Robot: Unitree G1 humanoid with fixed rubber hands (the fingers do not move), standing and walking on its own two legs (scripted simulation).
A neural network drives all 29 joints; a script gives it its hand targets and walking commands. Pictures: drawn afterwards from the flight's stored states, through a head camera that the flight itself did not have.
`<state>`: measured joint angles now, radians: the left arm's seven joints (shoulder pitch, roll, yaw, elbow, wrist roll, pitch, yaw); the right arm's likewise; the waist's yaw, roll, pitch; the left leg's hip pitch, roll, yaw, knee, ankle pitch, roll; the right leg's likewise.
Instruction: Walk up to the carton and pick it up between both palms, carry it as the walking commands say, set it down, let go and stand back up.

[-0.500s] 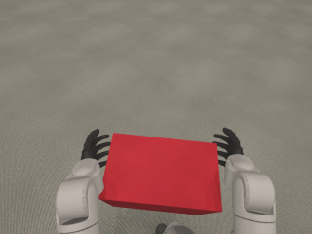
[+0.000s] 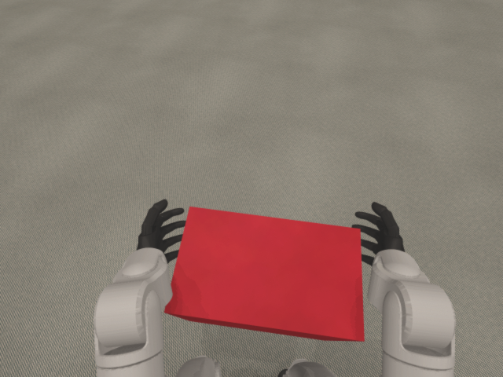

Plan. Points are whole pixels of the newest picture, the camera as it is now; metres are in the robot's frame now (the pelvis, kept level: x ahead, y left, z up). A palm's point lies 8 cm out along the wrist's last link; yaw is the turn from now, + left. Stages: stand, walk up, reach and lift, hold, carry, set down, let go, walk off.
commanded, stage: carry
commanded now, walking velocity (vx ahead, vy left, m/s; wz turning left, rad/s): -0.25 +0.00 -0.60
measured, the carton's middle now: (264, 280) +0.26 -0.02 +0.00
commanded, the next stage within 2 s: none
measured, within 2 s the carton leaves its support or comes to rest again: neither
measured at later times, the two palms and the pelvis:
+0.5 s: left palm out of the picture +0.09 +0.03 +0.11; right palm out of the picture +0.00 -0.28 +0.10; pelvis -0.20 -0.05 -0.01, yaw -18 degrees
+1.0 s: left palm out of the picture -0.12 +0.00 +0.11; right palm out of the picture -0.27 -0.28 +0.11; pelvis -0.42 -0.02 +0.01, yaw -33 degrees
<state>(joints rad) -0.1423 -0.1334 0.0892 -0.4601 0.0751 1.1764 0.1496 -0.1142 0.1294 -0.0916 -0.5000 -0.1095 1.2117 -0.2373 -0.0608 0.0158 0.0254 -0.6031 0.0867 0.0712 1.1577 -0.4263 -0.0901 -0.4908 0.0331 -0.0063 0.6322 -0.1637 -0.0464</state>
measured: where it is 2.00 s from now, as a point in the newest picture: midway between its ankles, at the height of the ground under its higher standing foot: outside the picture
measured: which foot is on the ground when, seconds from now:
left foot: up 0.00-0.14, down 0.16-0.48, up 0.50-0.80, down 0.82-1.00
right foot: down 0.00-0.18, up 0.20-0.46, down 0.48-0.86, up 0.88-1.00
